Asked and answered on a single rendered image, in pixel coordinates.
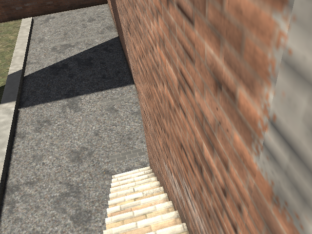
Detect stairs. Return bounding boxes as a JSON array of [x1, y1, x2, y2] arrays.
[[103, 166, 189, 234]]

